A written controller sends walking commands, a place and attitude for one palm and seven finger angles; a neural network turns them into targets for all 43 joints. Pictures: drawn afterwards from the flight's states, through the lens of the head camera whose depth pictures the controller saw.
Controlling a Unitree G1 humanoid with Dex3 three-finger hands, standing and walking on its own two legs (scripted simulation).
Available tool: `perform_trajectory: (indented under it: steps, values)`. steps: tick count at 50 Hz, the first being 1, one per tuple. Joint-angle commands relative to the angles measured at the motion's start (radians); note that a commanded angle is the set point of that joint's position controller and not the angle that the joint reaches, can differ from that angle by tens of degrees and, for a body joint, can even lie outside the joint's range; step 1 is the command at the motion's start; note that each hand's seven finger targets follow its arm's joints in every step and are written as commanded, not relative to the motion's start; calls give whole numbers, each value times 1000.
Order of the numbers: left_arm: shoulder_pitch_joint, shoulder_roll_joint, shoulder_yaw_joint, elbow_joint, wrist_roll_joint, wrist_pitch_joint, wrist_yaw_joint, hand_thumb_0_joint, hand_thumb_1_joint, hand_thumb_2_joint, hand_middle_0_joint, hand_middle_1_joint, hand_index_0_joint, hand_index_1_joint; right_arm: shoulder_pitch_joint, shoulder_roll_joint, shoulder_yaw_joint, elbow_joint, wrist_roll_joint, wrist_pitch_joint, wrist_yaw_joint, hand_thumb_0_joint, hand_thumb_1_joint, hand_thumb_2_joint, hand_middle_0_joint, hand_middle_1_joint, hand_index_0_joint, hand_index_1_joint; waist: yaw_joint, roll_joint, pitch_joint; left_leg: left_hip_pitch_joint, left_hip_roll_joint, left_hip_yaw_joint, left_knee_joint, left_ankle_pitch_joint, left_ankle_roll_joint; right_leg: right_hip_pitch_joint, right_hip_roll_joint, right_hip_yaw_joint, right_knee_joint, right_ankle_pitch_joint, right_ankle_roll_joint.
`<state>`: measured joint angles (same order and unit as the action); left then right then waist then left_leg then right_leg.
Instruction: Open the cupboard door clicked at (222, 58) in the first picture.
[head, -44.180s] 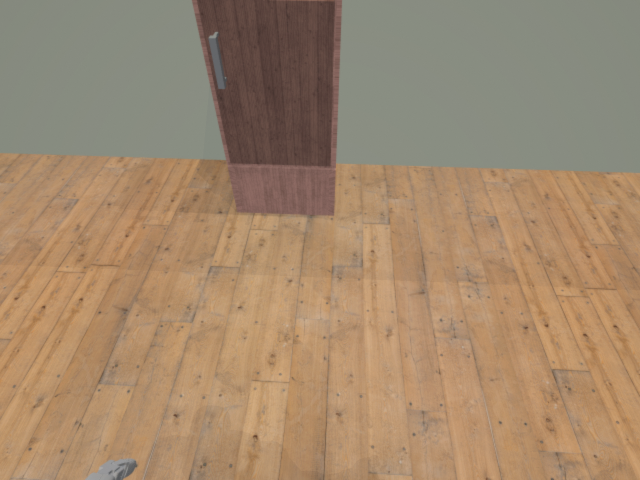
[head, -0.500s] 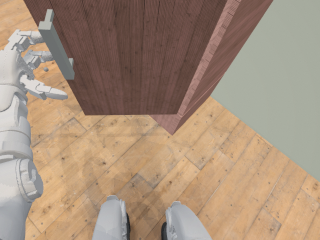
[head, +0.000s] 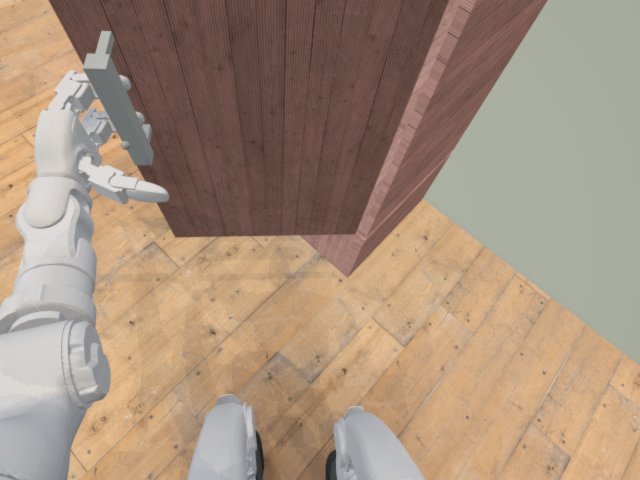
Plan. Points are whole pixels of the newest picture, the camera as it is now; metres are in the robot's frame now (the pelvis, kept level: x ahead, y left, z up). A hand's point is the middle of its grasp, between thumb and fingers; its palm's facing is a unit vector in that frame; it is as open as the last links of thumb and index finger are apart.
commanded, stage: slide the fingers in behind the handle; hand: left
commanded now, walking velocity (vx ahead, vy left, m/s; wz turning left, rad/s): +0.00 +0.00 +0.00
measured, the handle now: (126, 104) +0.56 +0.21 +0.06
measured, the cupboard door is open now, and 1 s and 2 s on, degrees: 46 46 70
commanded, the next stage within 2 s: close the thumb around the handle in 0.46 s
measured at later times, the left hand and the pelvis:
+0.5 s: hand (138, 142) +0.50 +0.19 +0.07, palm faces +0.02 -1.00 -0.03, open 14.0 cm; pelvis +0.00 +0.00 +0.00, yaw +0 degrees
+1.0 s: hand (139, 142) +0.50 +0.19 +0.06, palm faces +0.03 -1.00 -0.03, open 8.8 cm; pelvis +0.00 -0.01 +0.00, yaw +1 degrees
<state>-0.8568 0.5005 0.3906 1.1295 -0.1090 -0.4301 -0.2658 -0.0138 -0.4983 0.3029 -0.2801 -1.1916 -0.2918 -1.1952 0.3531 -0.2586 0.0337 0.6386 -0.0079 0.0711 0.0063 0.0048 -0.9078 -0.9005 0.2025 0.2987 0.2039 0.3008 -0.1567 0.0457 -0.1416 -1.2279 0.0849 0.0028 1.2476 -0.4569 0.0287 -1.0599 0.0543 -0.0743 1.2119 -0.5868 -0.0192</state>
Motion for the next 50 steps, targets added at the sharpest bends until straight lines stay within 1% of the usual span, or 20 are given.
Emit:
perform_trajectory:
  steps: [1, 3, 6, 9, 12, 14, 15, 17, 22, 24, 26, 28, 29, 32, 34, 37, 39, 43, 48, 50]
  values:
    - [-430, 181, -11, -216, -21, -89, -5, 0, -500, 300, -300, -1200, -300, -1200, 158, -182, -75, -44, 1, -16, -9, 0, -900, -900, 200, 300, 200, 300, -28, 96, -481, 570, -36, -88, -101, 294, 11, 14, 22, 35, -178, 308, -6]
    - [-454, 158, -40, -210, -13, -90, 0, 0, -500, 300, -300, -1200, -300, -1200, 155, -181, -78, -35, 2, -16, -8, 0, -900, -900, 200, 300, 200, 300, -38, 116, -470, 581, -34, -89, -104, 282, 8, -8, 20, 36, -183, 296, -5]
    - [-459, 172, -26, -242, -12, -105, 9, 0, -500, 300, -300, -1200, -300, -1200, 163, -186, -81, -34, -4, -18, -8, 0, -900, -900, 200, 300, 200, 300, -23, 154, -507, 629, -35, -97, -109, 310, 5, -14, 19, 33, -178, 299, -12]
    - [-421, 191, -5, -195, -8, -93, 13, 0, -500, 300, -300, -1200, -300, -1200, 164, -187, -80, -30, -2, -11, -8, 0, -900, -900, 200, 300, 200, 300, -19, 116, -491, 605, -33, -96, -111, 304, 5, -6, 19, 30, -179, 298, -9]
    - [-436, 189, -10, -175, -1, -88, 23, 0, -500, 300, -300, -1200, -300, -1200, 162, -187, -76, -34, -2, -9, -9, 0, -900, -900, 200, 300, 200, 300, -25, 123, -464, 586, -36, -92, -110, 301, 7, -13, 17, 32, -179, 300, -8]
    - [-450, 178, -15, -194, -2, -90, 28, 0, -500, 300, -300, -1200, -300, -1200, 162, -182, -77, -38, -3, -9, -7, 0, -900, -900, 200, 300, 200, 300, -26, 119, -481, 588, -37, -90, -108, 305, 8, -1, 18, 33, -179, 307, -6]
    - [-426, 219, 22, -185, -1, -91, 31, 0, -500, 300, -300, -1200, -300, -1200, 164, -189, -78, -40, -4, -8, -8, 0, -900, -900, 200, 300, 200, 300, -14, 107, -486, 581, -35, -92, -109, 304, 6, 9, 18, 32, -176, 304, -8]
    - [-435, 225, 27, -196, 0, -103, 35, 0, -500, 300, -300, -1200, -300, -1200, 162, -188, -76, -42, -6, -8, -9, 0, -900, -900, 200, 300, 200, 300, -15, 115, -507, 588, -37, -89, -103, 327, 8, 15, 17, 37, -170, 327, -7]
    - [-403, 197, 11, -201, 0, -110, 30, 0, -500, 300, -300, -1200, -300, -1200, 161, -185, -80, -47, -5, -3, -4, 0, -900, -900, 200, 300, 200, 300, -11, 111, -523, 595, -39, -82, -100, 347, 7, 33, 17, 39, -169, 356, -5]
    - [-397, 210, 15, -169, -2, -93, 25, 0, -500, 300, -300, -1200, -300, -1200, 161, -185, -76, -46, -1, 2, -6, 0, -900, -900, 200, 300, 200, 300, -18, 70, -477, 534, -41, -73, -98, 310, 12, 55, 18, 44, -178, 347, 0]
    - [-440, 193, -4, -175, -4, -89, 22, 0, -500, 300, -300, -1200, -300, -1200, 164, -183, -74, -46, 0, -1, -8, 0, -900, -900, 200, 300, 200, 300, -30, 97, -450, 538, -42, -77, -103, 294, 13, 33, 18, 43, -180, 328, -3]
    - [-437, 196, 1, -208, -6, -93, 21, 0, -500, 300, -300, -1200, -300, -1200, 158, -185, -79, -47, 0, -1, -9, 0, -900, -900, 200, 300, 200, 300, -20, 118, -492, 582, -38, -81, -104, 313, 8, 25, 17, 42, -180, 332, -5]
    - [-436, 193, 2, -227, -11, -99, 21, 0, -444, 324, -304, -1206, -304, -1206, 157, -182, -79, -49, -1, -3, -8, 0, -900, -900, 200, 300, 200, 300, -14, 116, -517, 588, -40, -81, -103, 321, 8, 38, 18, 43, -178, 340, -5]
    - [-431, 222, 26, -195, -12, -108, 21, 0, -276, 396, -316, -1224, -316, -1224, 158, -185, -78, -37, -1, -6, -12, 0, -900, -900, 200, 300, 200, 300, -20, 96, -497, 563, -38, -78, -94, 315, 10, 35, 18, 47, -176, 340, -2]
    - [-458, 209, 8, -212, -11, -109, 21, 0, -164, 444, -324, -1236, -324, -1236, 157, -183, -77, -38, -1, -7, -12, 0, -900, -900, 200, 300, 200, 300, -27, 102, -496, 561, -39, -78, -94, 306, 11, 35, 18, 47, -177, 336, -1]
    - [-443, 202, -1, -214, -4, -114, 20, 0, 4, 516, -336, -1254, -336, -1254, 154, -183, -77, -37, -1, -9, -11, 0, -900, -900, 200, 300, 200, 300, -16, 149, -521, 601, -38, -84, -97, 326, 5, 12, 16, 43, -169, 333, -7]
    - [-447, 185, -16, -196, 0, -104, 24, 0, 116, 564, -344, -1266, -344, -1266, 157, -183, -77, -34, -2, -6, -10, 0, -900, -900, 200, 300, 200, 300, -28, 135, -488, 598, -35, -87, -98, 327, 6, -5, 17, 38, -174, 330, -6]
    - [-439, 189, -7, -200, -6, -101, 26, 0, 340, 660, -360, -1290, -360, -1290, 159, -185, -80, -36, -1, -4, -11, 0, -900, -900, 200, 300, 200, 300, -26, 101, -508, 591, -37, -86, -98, 329, 9, 22, 18, 40, -176, 340, -4]
    - [-469, 179, -25, -169, -2, -95, 25, 0, 620, 780, -380, -1320, -380, -1320, 158, -184, -76, -28, 0, -6, -12, 0, -900, -900, 200, 300, 200, 300, -39, 96, -461, 549, -39, -84, -94, 282, 11, 5, 18, 43, -182, 306, -3]
    - [-463, 182, -19, -178, 0, -93, 29, 0, 732, 828, -388, -1332, -388, -1332, 161, -185, -78, -31, -2, -7, -12, 0, -900, -900, 200, 300, 200, 300, -36, 98, -478, 554, -41, -81, -94, 294, 13, 15, 17, 46, -182, 319, -2]
